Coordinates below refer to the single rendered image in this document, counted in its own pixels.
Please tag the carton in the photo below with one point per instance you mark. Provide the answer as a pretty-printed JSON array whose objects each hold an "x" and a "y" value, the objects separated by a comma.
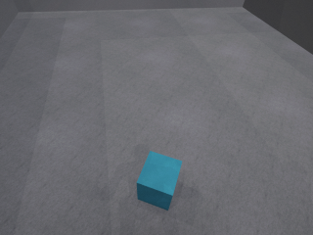
[{"x": 157, "y": 180}]

